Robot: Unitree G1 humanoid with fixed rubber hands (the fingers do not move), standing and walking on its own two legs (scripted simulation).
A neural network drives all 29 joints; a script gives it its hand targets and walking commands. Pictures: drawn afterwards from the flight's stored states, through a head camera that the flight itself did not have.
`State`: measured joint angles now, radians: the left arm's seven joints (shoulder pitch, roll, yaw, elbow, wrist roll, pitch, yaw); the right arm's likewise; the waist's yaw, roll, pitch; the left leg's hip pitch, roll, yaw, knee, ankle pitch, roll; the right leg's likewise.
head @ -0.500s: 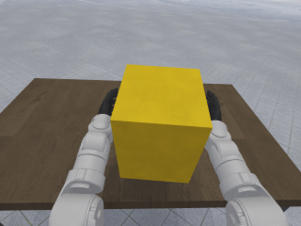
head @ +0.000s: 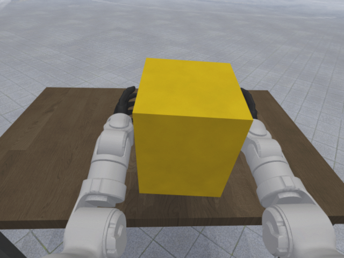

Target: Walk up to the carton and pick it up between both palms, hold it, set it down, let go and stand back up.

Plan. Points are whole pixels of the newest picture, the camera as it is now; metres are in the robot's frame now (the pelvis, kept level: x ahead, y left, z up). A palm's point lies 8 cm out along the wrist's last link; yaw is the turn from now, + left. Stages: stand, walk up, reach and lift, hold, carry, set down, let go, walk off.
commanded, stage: reach and lift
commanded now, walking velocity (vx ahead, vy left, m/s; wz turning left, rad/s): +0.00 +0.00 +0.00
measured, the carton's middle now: (184, 129) +0.39 -0.03 +0.16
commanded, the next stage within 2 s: hold in 0.86 s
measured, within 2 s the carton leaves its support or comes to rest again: neither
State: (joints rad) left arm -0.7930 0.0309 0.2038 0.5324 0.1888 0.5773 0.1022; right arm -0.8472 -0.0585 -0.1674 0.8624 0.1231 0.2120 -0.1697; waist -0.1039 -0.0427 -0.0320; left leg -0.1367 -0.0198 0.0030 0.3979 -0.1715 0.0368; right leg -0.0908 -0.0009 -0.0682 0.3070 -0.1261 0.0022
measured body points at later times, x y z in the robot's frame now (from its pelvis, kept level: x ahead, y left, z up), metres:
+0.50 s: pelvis +0.01 -0.02 +0.00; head -0.05 +0.00 +0.45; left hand +0.41 +0.12 +0.20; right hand +0.41 -0.17 +0.22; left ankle +0.03 +0.09 -0.75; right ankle +0.03 -0.12 -0.75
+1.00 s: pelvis +0.02 -0.02 +0.00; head -0.05 +0.00 +0.44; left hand +0.41 +0.13 +0.23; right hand +0.41 -0.17 +0.25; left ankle +0.03 +0.09 -0.75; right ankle +0.03 -0.12 -0.75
